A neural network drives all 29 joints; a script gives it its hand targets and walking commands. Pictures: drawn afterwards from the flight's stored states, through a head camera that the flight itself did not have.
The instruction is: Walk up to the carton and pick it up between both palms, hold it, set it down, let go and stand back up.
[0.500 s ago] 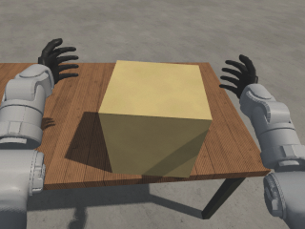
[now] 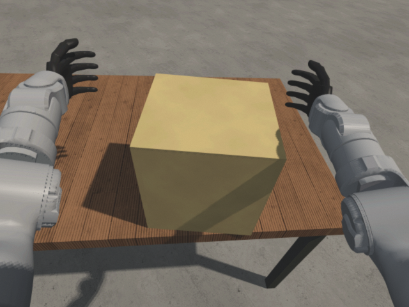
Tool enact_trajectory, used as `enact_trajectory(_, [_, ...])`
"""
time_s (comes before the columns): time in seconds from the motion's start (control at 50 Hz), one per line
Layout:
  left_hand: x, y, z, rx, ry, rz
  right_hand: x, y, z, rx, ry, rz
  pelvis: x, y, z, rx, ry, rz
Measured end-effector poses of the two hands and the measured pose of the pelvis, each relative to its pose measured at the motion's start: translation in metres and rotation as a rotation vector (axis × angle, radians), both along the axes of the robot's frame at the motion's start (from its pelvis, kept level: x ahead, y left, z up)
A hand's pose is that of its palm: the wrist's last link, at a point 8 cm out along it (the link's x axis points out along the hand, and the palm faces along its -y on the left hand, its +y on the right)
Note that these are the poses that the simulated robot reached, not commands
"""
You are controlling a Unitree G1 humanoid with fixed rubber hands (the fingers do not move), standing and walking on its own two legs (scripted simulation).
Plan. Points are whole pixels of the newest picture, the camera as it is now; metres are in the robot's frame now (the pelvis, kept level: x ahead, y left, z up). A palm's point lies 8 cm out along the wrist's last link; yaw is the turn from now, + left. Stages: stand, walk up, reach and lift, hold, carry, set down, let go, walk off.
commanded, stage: reach and lift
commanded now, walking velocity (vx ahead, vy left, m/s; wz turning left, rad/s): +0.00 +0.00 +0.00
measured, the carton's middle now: (205, 158) +0.46 -0.04 +0.04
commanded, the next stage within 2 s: none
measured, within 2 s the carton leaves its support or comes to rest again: neither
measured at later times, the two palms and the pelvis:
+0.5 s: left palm (90, 124) +0.48 +0.20 +0.13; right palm (300, 143) +0.42 -0.23 +0.12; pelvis +0.00 +0.00 -0.01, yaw +0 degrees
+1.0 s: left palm (105, 131) +0.48 +0.18 +0.12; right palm (288, 144) +0.42 -0.21 +0.11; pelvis -0.01 +0.00 -0.01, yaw +0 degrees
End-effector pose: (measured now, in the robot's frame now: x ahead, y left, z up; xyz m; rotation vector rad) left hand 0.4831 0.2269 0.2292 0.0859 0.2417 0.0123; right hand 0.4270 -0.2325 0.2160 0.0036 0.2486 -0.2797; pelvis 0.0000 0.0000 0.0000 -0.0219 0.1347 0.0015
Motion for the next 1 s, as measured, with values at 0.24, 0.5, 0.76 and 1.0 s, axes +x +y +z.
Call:
enact_trajectory(0.24, [0.002, -0.020, -0.051, 0.013, -0.017, -0.042, 0.002, 0.019, -0.051, 0.009, -0.003, 0.015, 0.000, 0.001, -0.003, -0.003, 0.038, 0.005])
enact_trajectory(0.5, [-0.001, -0.023, -0.098, 0.008, 0.016, -0.006, -0.009, 0.002, -0.100, -0.001, 0.049, -0.035, -0.004, 0.000, -0.009, -0.005, 0.094, -0.005])
enact_trajectory(0.76, [-0.004, -0.036, -0.124, -0.015, -0.005, -0.025, -0.004, 0.016, -0.113, -0.017, 0.005, -0.004, -0.006, -0.002, -0.016, -0.007, 0.162, -0.006])
enact_trajectory(1.0, [-0.004, -0.049, -0.114, -0.012, -0.028, -0.057, -0.005, 0.026, -0.106, -0.016, 0.009, -0.002, -0.008, -0.002, -0.015, -0.006, 0.150, -0.007])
